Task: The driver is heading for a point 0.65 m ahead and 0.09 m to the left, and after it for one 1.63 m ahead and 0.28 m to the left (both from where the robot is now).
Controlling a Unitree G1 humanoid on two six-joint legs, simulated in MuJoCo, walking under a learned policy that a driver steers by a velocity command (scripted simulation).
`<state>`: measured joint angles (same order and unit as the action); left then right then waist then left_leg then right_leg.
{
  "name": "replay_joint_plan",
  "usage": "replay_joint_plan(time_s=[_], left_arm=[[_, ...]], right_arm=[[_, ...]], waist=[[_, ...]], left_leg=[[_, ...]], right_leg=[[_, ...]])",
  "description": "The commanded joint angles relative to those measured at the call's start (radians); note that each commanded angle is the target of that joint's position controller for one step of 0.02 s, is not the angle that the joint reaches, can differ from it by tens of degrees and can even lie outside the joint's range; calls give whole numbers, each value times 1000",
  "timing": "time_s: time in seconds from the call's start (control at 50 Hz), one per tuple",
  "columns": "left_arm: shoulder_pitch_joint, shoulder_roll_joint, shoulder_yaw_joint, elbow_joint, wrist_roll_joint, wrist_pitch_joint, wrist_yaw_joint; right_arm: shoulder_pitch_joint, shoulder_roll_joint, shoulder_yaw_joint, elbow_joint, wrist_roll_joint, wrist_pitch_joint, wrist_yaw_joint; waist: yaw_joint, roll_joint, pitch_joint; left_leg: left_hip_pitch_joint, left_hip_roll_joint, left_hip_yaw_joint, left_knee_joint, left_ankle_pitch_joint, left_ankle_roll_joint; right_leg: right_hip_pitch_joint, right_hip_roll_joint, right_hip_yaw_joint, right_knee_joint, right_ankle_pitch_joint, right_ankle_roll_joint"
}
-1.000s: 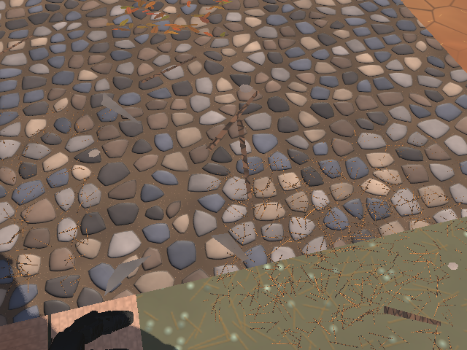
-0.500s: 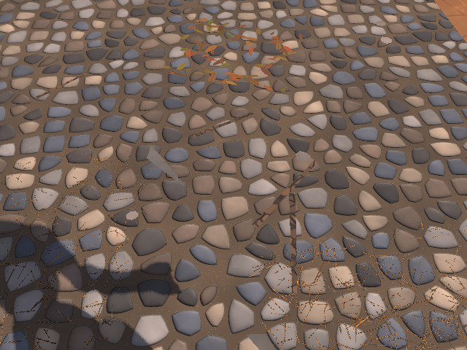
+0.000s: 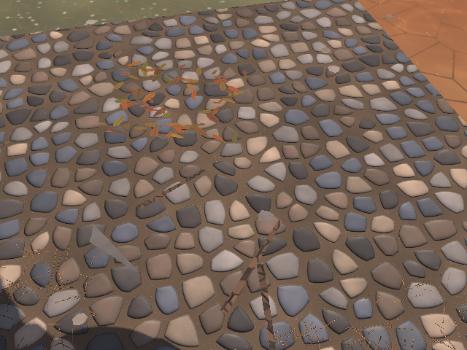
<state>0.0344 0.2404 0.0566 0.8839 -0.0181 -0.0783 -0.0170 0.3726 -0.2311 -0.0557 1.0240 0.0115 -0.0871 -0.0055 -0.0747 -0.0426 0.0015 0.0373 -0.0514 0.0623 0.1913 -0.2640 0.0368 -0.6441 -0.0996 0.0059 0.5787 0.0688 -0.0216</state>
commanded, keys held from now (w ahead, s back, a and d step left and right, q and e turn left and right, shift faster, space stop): w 0.22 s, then w+q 0.50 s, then q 0.28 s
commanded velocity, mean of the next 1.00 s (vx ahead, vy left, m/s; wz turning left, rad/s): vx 0.44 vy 0.00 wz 0.33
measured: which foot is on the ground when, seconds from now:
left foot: down 0.00-0.10, up 0.12-0.66, down 0.68-1.00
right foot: up 0.00-0.08, down 0.10-0.70, up 0.72-1.00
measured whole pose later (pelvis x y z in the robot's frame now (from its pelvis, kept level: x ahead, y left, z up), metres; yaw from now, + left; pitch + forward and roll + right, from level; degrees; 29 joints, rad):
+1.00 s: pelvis +0.53 +0.04 +0.00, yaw +23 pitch +3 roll -1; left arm 0.03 0.28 0.07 0.78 0.01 -0.07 0.03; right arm 0.24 -0.28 -0.09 0.79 0.02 -0.02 -0.02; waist -0.04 -0.03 0.06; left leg -0.25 -0.12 -0.11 0.40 -0.20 0.09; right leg -0.66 -0.05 0.10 0.75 -0.12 0.07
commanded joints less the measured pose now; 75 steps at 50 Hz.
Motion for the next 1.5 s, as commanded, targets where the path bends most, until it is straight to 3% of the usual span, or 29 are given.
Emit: replay_joint_plan(time_s=[0.02, 0.06, 0.1, 0.12, 0.14, 0.18, 0.22, 0.26, 0.46, 0.56, 0.62, 0.66, 0.68, 0.7, 0.72, 0.74, 0.76, 0.8, 0.86, 1.08, 1.12, 1.14, 1.16, 1.18, 1.22, 1.28, 1.46, 1.48, 1.5], left_arm=[[-129, 68, 7, -96, -4, -23, -19], [-64, 101, 19, -87, -5, -27, -24], [212, 179, 62, -4, 1, -27, -15], [390, 261, 81, 30, 13, -23, -4], [411, 292, 82, 48, 14, -22, -15], [291, 154, 43, 19, 3, -28, -11], [167, 108, 27, -3, 21, -33, -14], [158, 80, 19, 9, 32, -39, -15], [245, 134, 29, 53, 30, -40, 33], [328, 153, 37, 85, 17, -9, 39], [293, 190, 48, 66, 10, 14, 50], [258, 214, 53, 47, 8, 30, 59], [247, 211, 49, 31, 8, 27, 62], [321, 88, 13, -11, 42, 4, 45], [303, 73, -4, -41, 17, -46, 25], [174, 146, 17, -71, -22, -77, 14], [140, 151, 17, -81, -26, -87, 14], [157, 165, 37, -65, 17, -65, 34], [186, 124, 36, -86, 29, -17, 45], [4, 153, 33, -176, 25, -3, 23], [73, 165, 38, -162, 37, -21, 21], [113, 216, 46, -166, 59, -27, 28], [128, 242, 44, -169, 84, -16, 33], [151, 167, 28, -149, 60, -6, 27], [89, 86, -2, -162, 38, 7, 11], [24, 166, 19, -169, 26, 45, 6], [71, 195, 50, -189, -8, 92, 49], [77, 172, 44, -195, -6, 92, 51], [45, 132, 36, -232, -4, 86, 48]], right_arm=[[46, -171, -39, -12, 7, 8, -10], [19, -187, -45, -17, 7, 17, -12], [-13, -162, -35, -32, 3, 26, -12], [12, -125, -17, -57, -19, 25, -12], [135, 8, 18, -52, -7, 0, 1], [-49, -153, -18, -81, 36, -38, 9], [-117, -141, -27, -89, 15, -34, -6], [-65, -96, -28, -74, 18, -4, -5], [-295, -60, -24, -161, 7, 17, 18], [-419, -45, -8, -240, 9, 19, 48], [-394, -78, -22, -275, 11, 21, 68], [-201, -147, -60, -245, 15, 25, 69], [-33, -219, -96, -209, 15, 29, 54], [46, -326, -120, -194, 15, 34, 34], [58, -310, -104, -214, 8, 25, 36], [26, -242, -85, -221, -7, 19, 34], [-55, -198, -73, -239, -6, 13, 33], [-184, -147, -56, -280, -2, 16, 29], [-194, -184, -63, -297, -12, 21, 15], [-153, -187, -63, -325, 3, 93, -38], [-178, -161, -51, -340, 2, 89, -40], [-158, -112, -34, -357, -17, 81, -39], [5, -76, -24, -341, -20, 74, -39], [66, -136, -28, -322, -12, 75, -32], [-63, -187, -42, -299, -12, 111, -39], [-131, -140, -33, -309, -17, 133, -39], [-107, -138, -42, -270, -6, 92, -34], [-79, -177, -52, -272, -21, 90, -36], [-74, -256, -71, -268, -41, 95, -40]], waist=[[11, 107, 91], [59, 130, 47], [191, 113, -123], [227, -40, -278], [148, -292, -386], [171, -113, -184], [109, 6, -64], [65, -28, -53], [112, -3, 58], [153, 12, 101], [105, -35, 53], [-9, -60, -64], [-92, -14, -152], [-33, 228, -258], [-18, 244, -390], [-54, 165, -286], [-18, 105, -176], [71, 19, -75], [116, 56, -67], [60, 172, -107], [104, 170, -115], [101, 72, -189], [29, -174, -261], [19, -229, -321], [59, -60, -199], [46, -94, -70], [40, -121, -108], [35, -64, -113], [51, 169, -57]], left_leg=[[34, 318, -126, -4, 340, 145], [60, 324, -118, 79, 532, 124], [-43, 239, -50, 402, 724, 76], [-274, 164, -3, 745, 375, 39], [-643, -19, -83, 1041, -301, -9], [-806, 88, -167, 1147, -217, 29], [-716, 171, -135, 1040, -66, 25], [-624, 204, -147, 979, -18, 23], [-721, 159, -111, 549, 391, -3], [-798, 139, -50, 435, 299, 24], [-684, 74, 32, 422, 145, 67], [-410, -4, 72, 394, 110, 117], [-121, 16, -21, 337, 157, 165], [253, 272, -475, 328, 144, 311], [413, 411, -916, 142, 41, 434], [350, 374, -771, 122, 167, 366], [193, 335, -595, 139, 358, 323], [-106, 256, -386, 132, 623, 268], [-276, 204, -294, 116, 799, 259], [-199, 163, -426, 283, 469, 136], [-207, 117, -429, 386, 393, 92], [-283, 46, -362, 551, 250, 48], [-480, -94, -267, 778, -360, -17], [-542, -49, -276, 894, -470, -58], [-550, 18, -236, 943, -367, -106], [-445, 37, -144, 690, -281, -121], [-190, 7, -106, 232, 29, -28], [-98, 109, -176, 197, 33, 15], [-114, 269, -355, 125, 22, 116]], right_leg=[[-45, 12, -2, -55, -63, -28], [76, 47, -29, -74, -135, -56], [477, 85, -56, -75, -115, -109], [787, -126, 202, -58, -111, -175], [1057, -307, 688, -222, -318, -330], [877, -241, 528, -287, -363, -240], [608, -173, 332, -340, -162, -211], [513, -146, 232, -397, -125, -200], [531, -108, -88, -492, -10, -137], [739, -170, -147, -414, 122, -127], [792, -190, -190, -263, 521, -100], [747, -166, -220, 19, 743, -67], [570, -124, -228, 273, 574, -27], [153, 23, -204, 647, -204, 32], [-78, 164, 18, 847, -671, 38], [-176, 100, 97, 869, -610, 14], [-162, 55, 84, 799, -527, 3], [-12, -2, 63, 659, -465, 29], [87, 11, 37, 523, -408, 72], [183, 123, 80, -46, -156, 77], [321, 93, 69, -186, 12, 28], [497, -57, 186, -163, 313, -35], [716, -268, 436, -124, 698, -229], [716, -350, 631, -167, 490, -326], [590, -199, 459, -186, 167, -238], [387, -68, 338, -256, -66, -162], [331, -14, 387, -254, -312, -117], [223, 23, 345, -185, -384, -73], [60, 146, 172, -16, -501, -16]])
